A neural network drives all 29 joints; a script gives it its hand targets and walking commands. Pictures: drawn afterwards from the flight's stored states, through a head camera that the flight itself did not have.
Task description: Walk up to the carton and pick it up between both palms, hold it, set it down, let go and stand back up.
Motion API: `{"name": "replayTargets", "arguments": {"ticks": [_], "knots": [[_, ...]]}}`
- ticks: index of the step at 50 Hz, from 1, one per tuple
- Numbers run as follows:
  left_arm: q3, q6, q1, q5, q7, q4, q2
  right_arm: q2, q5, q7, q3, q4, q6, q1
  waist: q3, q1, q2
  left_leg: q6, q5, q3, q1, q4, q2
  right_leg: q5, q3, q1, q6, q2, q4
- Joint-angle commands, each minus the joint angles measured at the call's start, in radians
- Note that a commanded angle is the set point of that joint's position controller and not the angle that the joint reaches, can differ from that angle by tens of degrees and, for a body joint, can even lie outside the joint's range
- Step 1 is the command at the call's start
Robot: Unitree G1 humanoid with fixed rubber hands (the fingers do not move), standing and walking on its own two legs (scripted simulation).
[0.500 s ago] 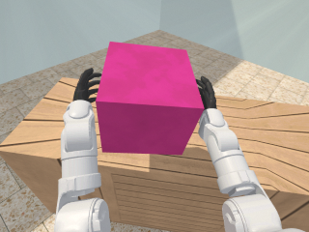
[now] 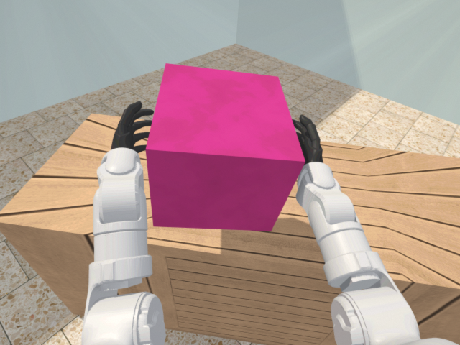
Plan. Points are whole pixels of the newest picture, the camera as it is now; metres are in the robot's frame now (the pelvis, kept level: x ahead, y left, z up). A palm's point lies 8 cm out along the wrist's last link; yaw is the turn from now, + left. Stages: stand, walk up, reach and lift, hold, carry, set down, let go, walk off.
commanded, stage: hold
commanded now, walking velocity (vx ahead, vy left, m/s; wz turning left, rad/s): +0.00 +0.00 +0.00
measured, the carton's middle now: (218, 147) +0.41 +0.00 +0.15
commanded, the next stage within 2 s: none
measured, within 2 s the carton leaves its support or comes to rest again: neither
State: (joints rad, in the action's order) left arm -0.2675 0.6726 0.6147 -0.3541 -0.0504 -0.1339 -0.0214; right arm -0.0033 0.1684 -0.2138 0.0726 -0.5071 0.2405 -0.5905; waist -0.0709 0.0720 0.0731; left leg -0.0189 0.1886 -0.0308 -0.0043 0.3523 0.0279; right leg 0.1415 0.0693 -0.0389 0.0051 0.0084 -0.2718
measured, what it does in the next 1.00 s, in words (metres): stands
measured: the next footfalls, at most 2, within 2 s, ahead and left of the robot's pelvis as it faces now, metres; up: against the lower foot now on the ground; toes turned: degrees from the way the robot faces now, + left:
none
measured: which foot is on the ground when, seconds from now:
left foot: down 0.00-1.00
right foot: down 0.00-1.00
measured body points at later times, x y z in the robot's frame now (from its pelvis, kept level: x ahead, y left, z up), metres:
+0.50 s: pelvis +0.00 +0.00 +0.00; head -0.04 +0.03 +0.45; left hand +0.37 +0.15 +0.18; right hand +0.36 -0.16 +0.15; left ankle +0.02 +0.13 -0.75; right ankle +0.02 -0.12 -0.75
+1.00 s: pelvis +0.00 +0.00 +0.00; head -0.03 +0.03 +0.45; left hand +0.37 +0.16 +0.18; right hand +0.36 -0.15 +0.16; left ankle +0.02 +0.13 -0.75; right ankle +0.02 -0.12 -0.75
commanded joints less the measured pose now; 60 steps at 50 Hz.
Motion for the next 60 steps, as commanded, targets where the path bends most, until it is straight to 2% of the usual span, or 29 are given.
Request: {"name": "replayTargets", "arguments": {"ticks": [1,8,9,10,15,24,30,41,45,51,60], "knots": [[0.411,-0.034,0.531,0.142,-0.136,0.035,-0.546,0.468,0.045,0.13,-0.391,0.31,-0.071,-0.845,0.362,0.007,-0.1,-0.004,-0.246,0.067,-0.048,-0.047,-0.067,-0.122,0.033,-0.096,0.021,-0.056,0.025],[0.395,-0.037,0.534,0.138,-0.147,0.02,-0.538,0.482,0.042,0.122,-0.393,0.302,-0.068,-0.842,0.358,0.011,-0.085,0.002,-0.233,0.071,-0.032,-0.051,-0.074,-0.158,0.029,-0.12,0.029,-0.051,0.023],[0.41,-0.029,0.452,0.121,-0.144,0.059,-0.542,0.477,0.036,0.115,-0.401,0.283,-0.054,-0.726,0.34,0.02,-0.102,-0.01,-0.275,0.073,-0.047,-0.052,-0.07,-0.172,0.033,-0.146,0.021,-0.056,0.029],[0.404,-0.023,0.463,0.115,-0.147,0.062,-0.537,0.467,0.039,0.112,-0.4,0.281,-0.048,-0.725,0.317,0.022,-0.105,-0.015,-0.284,0.073,-0.044,-0.051,-0.069,-0.162,0.035,-0.144,0.019,-0.056,0.033],[0.436,-0.029,0.495,0.138,-0.147,0.099,-0.543,0.473,0.047,0.114,-0.415,0.349,-0.056,-0.771,0.335,0.026,-0.11,-0.021,-0.281,0.073,-0.034,-0.047,-0.072,-0.146,0.041,-0.131,0.017,-0.057,0.03],[0.455,-0.046,0.503,0.159,-0.126,0.086,-0.55,0.49,0.034,0.121,-0.432,0.378,-0.067,-0.797,0.367,0.01,-0.088,-0.002,-0.236,0.069,-0.027,-0.051,-0.071,-0.122,0.036,-0.114,0.021,-0.054,0.026],[0.416,-0.029,0.48,0.132,-0.137,0.056,-0.535,0.481,0.029,0.118,-0.421,0.331,-0.056,-0.778,0.321,-0.001,-0.084,0.005,-0.204,0.076,-0.008,-0.066,-0.071,-0.102,0.032,-0.121,0.024,-0.049,0.032],[0.451,-0.032,0.473,0.146,-0.142,0.117,-0.539,0.477,0.048,0.11,-0.436,0.367,-0.058,-0.745,0.358,0.025,-0.103,-0.018,-0.299,0.07,-0.046,-0.038,-0.074,-0.185,0.038,-0.139,0.023,-0.056,0.023],[0.459,-0.029,0.468,0.149,-0.141,0.122,-0.542,0.47,0.049,0.111,-0.435,0.37,-0.055,-0.739,0.337,0.03,-0.107,-0.023,-0.293,0.066,-0.043,-0.041,-0.071,-0.162,0.042,-0.126,0.019,-0.058,0.027],[0.475,-0.029,0.464,0.156,-0.135,0.14,-0.546,0.467,0.054,0.113,-0.446,0.39,-0.057,-0.741,0.349,0.024,-0.113,-0.026,-0.313,0.064,-0.054,-0.036,-0.068,-0.16,0.042,-0.121,0.015,-0.06,0.026],[0.45,-0.016,0.45,0.142,-0.136,0.12,-0.537,0.463,0.049,0.116,-0.439,0.377,-0.049,-0.742,0.32,0.011,-0.102,-0.015,-0.268,0.069,-0.035,-0.052,-0.066,-0.126,0.039,-0.119,0.014,-0.057,0.032]]}}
